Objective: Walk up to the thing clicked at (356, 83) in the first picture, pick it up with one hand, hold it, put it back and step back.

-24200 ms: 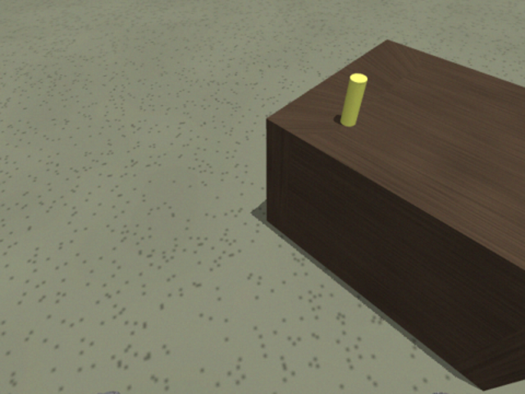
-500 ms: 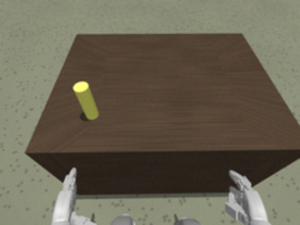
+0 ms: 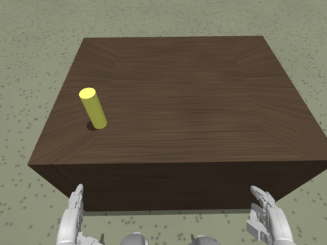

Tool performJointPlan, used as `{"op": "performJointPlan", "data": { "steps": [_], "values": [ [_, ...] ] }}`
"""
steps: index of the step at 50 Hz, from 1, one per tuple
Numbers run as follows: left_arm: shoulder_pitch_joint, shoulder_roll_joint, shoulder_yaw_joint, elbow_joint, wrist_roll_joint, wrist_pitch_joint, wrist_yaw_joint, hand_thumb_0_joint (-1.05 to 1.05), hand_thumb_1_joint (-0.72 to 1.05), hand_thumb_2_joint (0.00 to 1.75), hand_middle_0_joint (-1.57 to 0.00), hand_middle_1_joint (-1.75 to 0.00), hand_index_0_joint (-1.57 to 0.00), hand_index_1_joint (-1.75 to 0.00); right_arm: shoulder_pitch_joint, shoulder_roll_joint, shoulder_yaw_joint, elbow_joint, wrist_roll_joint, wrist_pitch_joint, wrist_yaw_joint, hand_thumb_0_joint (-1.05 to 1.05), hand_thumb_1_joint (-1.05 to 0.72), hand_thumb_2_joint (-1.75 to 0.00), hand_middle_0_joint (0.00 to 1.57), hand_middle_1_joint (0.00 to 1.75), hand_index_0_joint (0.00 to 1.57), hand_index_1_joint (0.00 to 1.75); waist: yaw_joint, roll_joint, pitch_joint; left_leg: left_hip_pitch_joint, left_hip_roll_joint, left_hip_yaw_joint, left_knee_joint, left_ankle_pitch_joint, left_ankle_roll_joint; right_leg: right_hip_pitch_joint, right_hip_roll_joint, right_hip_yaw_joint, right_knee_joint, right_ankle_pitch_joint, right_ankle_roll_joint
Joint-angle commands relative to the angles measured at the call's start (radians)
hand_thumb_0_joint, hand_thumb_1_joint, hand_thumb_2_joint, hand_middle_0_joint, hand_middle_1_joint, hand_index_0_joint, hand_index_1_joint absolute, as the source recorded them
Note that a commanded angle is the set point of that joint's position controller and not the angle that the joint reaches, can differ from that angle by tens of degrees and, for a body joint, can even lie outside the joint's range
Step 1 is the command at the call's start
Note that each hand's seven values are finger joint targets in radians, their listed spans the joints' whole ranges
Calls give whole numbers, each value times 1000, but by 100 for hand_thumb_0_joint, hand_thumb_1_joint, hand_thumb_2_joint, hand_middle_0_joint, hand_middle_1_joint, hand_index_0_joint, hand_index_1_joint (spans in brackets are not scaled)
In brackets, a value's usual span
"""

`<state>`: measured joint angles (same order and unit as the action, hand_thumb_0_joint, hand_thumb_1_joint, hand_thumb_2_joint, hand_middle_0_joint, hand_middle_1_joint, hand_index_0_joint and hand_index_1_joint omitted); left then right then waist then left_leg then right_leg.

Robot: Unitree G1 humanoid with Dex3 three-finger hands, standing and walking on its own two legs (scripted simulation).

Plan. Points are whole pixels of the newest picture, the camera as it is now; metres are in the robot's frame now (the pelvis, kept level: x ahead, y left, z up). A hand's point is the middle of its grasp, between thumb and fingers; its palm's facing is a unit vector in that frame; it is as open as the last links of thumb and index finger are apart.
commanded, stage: home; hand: left
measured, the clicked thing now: (94, 109) +0.53 +0.26 -0.03
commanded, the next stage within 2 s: stand in 0.60 s
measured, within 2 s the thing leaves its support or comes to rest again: neither
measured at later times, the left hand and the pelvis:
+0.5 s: hand (96, 231) +0.16 +0.18 -0.04, palm faces +0.12 -0.96 -0.27, open 17.5 cm; pelvis -0.01 +0.00 +0.00, yaw +1 degrees
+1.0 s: hand out of the picture +0.06 +0.26 -0.11, palm faces -0.02 -0.93 -0.37, open 13.2 cm; pelvis -0.01 +0.01 +0.04, yaw +1 degrees
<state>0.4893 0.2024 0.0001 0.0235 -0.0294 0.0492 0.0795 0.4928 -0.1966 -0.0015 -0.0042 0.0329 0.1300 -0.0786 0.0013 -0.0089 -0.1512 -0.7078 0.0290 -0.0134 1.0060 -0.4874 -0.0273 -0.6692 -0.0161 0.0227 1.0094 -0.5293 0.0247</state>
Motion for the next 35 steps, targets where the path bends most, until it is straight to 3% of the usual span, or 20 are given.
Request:
{"op": "performJointPlan", "data": {
  "steps": [1,3,5,8,11,20,27,28,29,30,31,35],
  "values": [
    [42,126,104,-175,11,-47,33,0,-59,3,-5,-5,-5,-4,-99,-148,-59,85,-1,-70,-20,0,-90,-90,20,30,20,30,-4,12,-64,129,-17,20,-146,218,26,55,39,-59,-175,257,-22],
    [43,95,56,-215,9,-35,34,0,-59,3,-5,-4,-5,-4,-108,-137,-49,41,4,-94,-26,0,-90,-90,20,30,20,30,-15,31,-63,147,-17,26,-154,224,27,52,36,-58,-184,263,-24],
    [12,101,49,-224,7,-25,45,0,-60,2,-5,-4,-5,-4,-134,-132,-43,77,4,-106,-30,0,-90,-90,20,30,20,30,-13,22,-37,128,-13,21,-164,188,27,39,35,-61,-182,228,-26],
    [-6,87,35,-198,11,-21,52,0,-57,4,-5,-5,-5,-5,-166,-135,-43,143,2,-129,-41,0,-90,-90,20,30,20,30,-39,29,1,122,-12,29,-163,143,32,20,32,-57,-209,191,-24],
    [-4,113,56,-231,12,-9,61,0,-57,4,-5,-5,-5,-5,-186,-137,-47,186,-2,-150,-48,0,-90,-90,20,30,20,30,-24,38,-56,148,-13,24,-155,197,32,57,31,-58,-203,241,-24],
    [17,98,46,-208,20,45,69,0,-56,5,-5,-5,-5,-5,-229,-139,-48,269,-10,-211,-66,0,-90,-90,20,30,20,30,-25,12,-82,172,-13,24,-142,265,35,93,30,-62,-212,312,-21],
    [-25,108,58,-224,22,74,73,0,-54,6,-5,-5,-5,-5,-258,-132,-39,303,-13,-247,-70,0,-90,-90,20,30,20,30,-16,36,-28,150,-14,22,-174,179,31,78,29,-64,-239,215,-24],
    [-13,105,57,-205,23,79,73,0,-55,5,-5,-5,-5,-5,-259,-135,-40,306,-13,-251,-74,0,-90,-90,20,30,20,30,-18,34,-20,148,-15,22,-178,167,31,72,30,-65,-241,201,-25],
    [-181,281,93,146,134,7,22,0,-57,4,-5,-5,-5,-5,-296,-281,-78,547,-132,-208,-22,0,-90,-90,20,30,20,30,-2,26,118,240,25,-48,-220,264,72,166,-32,31,-252,248,-104],
    [-143,285,101,245,139,-27,-2,0,-58,4,-5,-5,-5,-5,-282,-290,-92,578,-147,-190,-1,0,-90,-90,20,30,20,30,-6,24,58,270,27,-49,-210,267,95,203,-46,53,-251,263,-121],
    [-155,287,99,278,135,-49,-14,0,-59,3,-5,-4,-5,-4,-291,-275,-86,587,-141,-183,11,0,-90,-90,20,30,20,30,-8,1,45,273,17,-51,-205,274,100,222,-54,80,-252,275,-129],
    [-196,280,72,407,90,-88,-50,0,-58,4,-5,-5,-5,-5,-329,-270,-83,627,-84,-181,54,0,-90,-90,20,30,20,30,10,9,69,303,17,-82,-262,245,107,230,-47,80,-286,268,-115]
  ]
}}
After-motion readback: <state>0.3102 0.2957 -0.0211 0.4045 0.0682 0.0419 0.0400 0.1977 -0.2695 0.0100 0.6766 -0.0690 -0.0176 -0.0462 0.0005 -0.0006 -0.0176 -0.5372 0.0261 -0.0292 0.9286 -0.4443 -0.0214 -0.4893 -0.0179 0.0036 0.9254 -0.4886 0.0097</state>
